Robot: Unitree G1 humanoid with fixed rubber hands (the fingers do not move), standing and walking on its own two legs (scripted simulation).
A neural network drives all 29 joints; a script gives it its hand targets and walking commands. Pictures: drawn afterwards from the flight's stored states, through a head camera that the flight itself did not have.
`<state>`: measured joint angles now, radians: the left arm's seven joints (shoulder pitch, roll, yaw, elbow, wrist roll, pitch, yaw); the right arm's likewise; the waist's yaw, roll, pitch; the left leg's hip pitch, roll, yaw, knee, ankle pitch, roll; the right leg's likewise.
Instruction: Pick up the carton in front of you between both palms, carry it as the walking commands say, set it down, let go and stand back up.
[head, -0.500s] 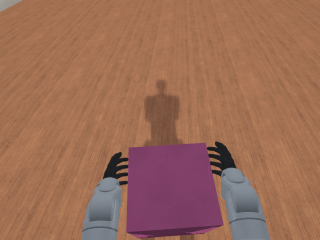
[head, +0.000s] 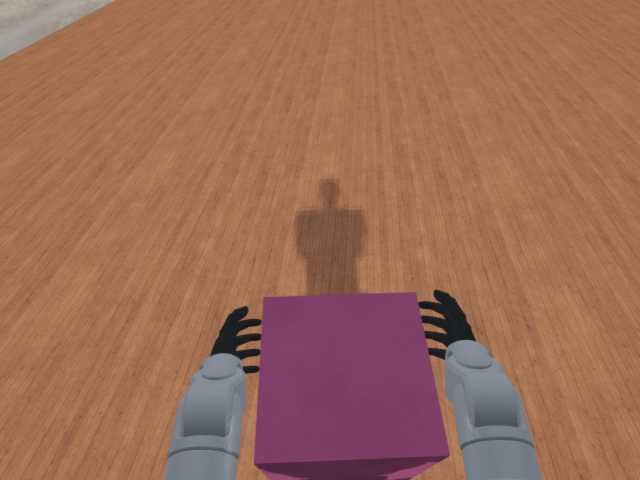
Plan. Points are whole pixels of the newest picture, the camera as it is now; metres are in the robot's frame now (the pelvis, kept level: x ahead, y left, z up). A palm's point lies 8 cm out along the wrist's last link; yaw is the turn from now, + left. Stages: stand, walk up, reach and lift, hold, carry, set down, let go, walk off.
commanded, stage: carry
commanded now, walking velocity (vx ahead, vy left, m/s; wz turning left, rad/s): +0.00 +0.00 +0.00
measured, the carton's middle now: (341, 395) +0.28 +0.00 -0.08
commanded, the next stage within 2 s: none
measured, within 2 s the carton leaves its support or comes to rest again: neither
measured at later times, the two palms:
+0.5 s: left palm (223, 402) +0.23 +0.14 +0.04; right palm (478, 382) +0.24 -0.16 +0.05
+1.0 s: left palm (225, 413) +0.21 +0.13 +0.04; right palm (487, 393) +0.22 -0.16 +0.05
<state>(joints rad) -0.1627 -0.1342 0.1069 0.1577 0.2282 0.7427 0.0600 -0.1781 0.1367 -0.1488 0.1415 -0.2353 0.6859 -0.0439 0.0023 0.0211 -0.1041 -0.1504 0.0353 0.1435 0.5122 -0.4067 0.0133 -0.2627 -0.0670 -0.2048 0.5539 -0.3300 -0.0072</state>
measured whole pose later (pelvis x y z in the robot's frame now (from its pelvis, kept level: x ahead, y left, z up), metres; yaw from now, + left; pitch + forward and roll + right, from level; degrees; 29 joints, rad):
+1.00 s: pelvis -0.07 -0.01 +0.00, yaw +0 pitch +1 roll +0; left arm -0.18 -0.14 0.13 0.17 0.24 0.77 0.04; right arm -0.21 0.14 -0.16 0.17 -0.25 0.71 -0.03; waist 0.00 0.01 -0.10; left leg -0.22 0.04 0.14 0.51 -0.30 0.01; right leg -0.31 -0.06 -0.22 0.51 -0.22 -0.05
